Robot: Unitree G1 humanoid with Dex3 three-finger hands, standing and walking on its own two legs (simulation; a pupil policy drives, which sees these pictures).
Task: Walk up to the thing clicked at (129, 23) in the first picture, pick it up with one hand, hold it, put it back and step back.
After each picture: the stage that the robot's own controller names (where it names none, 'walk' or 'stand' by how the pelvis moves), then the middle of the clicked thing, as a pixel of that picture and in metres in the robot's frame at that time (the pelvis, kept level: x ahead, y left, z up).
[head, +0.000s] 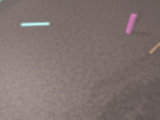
stand; (131, 23) +1.69 -0.57 -0.65
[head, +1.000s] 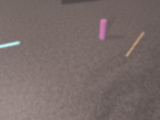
walk; (102, 29) +1.62 -0.07 -0.63
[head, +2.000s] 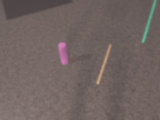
walk; (63, 54) +1.06 +0.26 -0.65
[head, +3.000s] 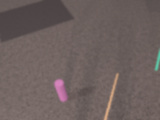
walk; (61, 91) +0.66 +0.27 -0.65
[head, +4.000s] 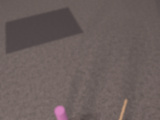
walk; (62, 117) +0.48 +0.24 -0.65
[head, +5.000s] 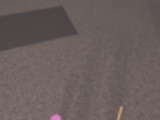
stand; out of the picture +0.41 +0.18 -0.65
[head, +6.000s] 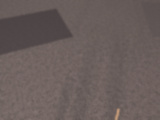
stand; out of the picture +0.38 +0.21 -0.65
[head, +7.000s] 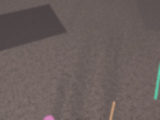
stand; out of the picture +0.39 +0.23 -0.66
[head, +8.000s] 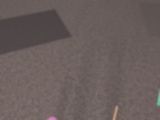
stand; out of the picture +0.41 +0.21 -0.66
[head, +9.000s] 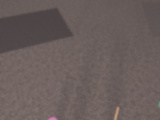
stand; out of the picture +0.40 +0.20 -0.66
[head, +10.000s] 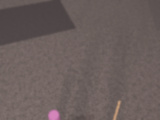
go down; out of the picture +0.41 +0.19 -0.65
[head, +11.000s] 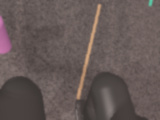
go down; out of the picture +0.48 +0.27 -0.24
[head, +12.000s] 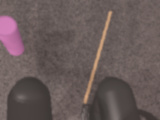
close in; (11, 39) +0.48 +0.26 -0.25
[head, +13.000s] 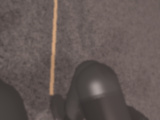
close in; out of the picture +0.45 +0.31 -0.16
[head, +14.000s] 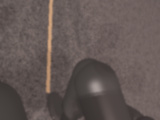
lift; out of the picture +0.44 +0.32 -0.16
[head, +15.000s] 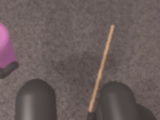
lift; (0, 54) +0.36 +0.27 -0.02
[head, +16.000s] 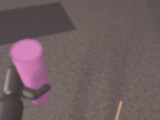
hold; (35, 77) +0.32 +0.16 +0.10
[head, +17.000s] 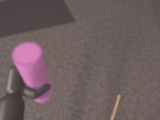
hold; (36, 77) +0.33 +0.17 +0.06
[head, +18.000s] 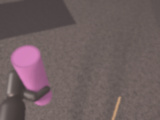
hold; (35, 80) +0.33 +0.17 +0.05
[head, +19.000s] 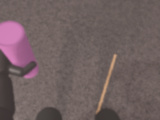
crouch; (21, 55) +0.41 +0.20 -0.01
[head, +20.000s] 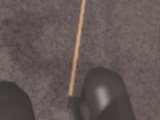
lower; out of the picture +0.47 +0.30 -0.11
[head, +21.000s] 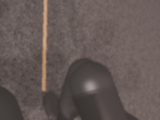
lower; out of the picture +0.45 +0.33 -0.17
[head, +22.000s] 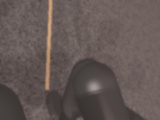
lower; out of the picture +0.45 +0.33 -0.17
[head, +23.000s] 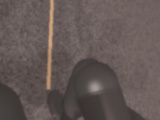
lower; out of the picture +0.45 +0.34 -0.16
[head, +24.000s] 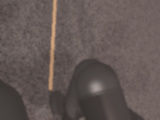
lower; out of the picture +0.44 +0.33 -0.16
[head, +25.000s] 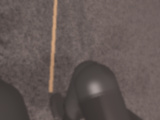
open; out of the picture +0.44 +0.30 -0.17
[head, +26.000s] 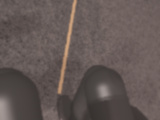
stand; out of the picture +0.45 +0.29 -0.19
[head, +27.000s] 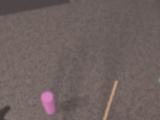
stand; (49, 103) +0.43 +0.19 -0.54
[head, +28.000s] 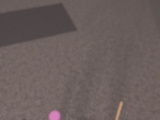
stand; out of the picture +0.43 +0.18 -0.60
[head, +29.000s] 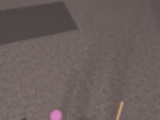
stand; out of the picture +0.42 +0.17 -0.60
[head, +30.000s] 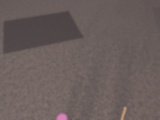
stand; out of the picture +0.45 +0.16 -0.65
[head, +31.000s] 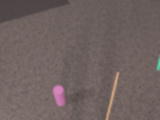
walk; (59, 96) +0.49 +0.16 -0.63
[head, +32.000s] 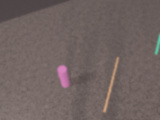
walk; (64, 77) +0.67 +0.21 -0.64
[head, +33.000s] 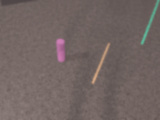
walk; (61, 50) +1.00 +0.20 -0.64
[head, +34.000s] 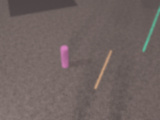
stand; (64, 57) +1.05 +0.20 -0.65
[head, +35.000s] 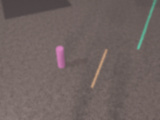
stand; (60, 57) +1.06 +0.24 -0.66
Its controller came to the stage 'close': yes
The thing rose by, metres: 0.69
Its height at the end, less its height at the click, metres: +0.00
